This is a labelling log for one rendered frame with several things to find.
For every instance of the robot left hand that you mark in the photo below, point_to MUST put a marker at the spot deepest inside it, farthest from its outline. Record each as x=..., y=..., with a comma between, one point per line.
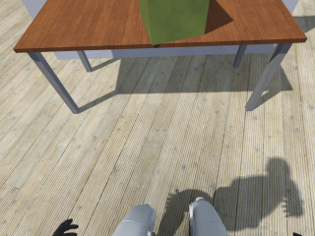
x=65, y=226

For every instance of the robot thigh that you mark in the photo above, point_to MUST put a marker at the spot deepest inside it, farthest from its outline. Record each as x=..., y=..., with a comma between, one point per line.
x=139, y=221
x=205, y=220

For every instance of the table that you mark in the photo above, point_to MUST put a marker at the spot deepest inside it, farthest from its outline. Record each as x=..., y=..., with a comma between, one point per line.
x=83, y=25

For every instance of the robot left thigh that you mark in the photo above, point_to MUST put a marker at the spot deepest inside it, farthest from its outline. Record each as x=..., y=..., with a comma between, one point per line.
x=139, y=221

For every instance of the robot right thigh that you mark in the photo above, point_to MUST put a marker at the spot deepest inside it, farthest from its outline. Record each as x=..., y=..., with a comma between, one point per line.
x=205, y=220

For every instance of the carton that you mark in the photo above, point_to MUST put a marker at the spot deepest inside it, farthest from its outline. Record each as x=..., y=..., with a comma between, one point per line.
x=171, y=20

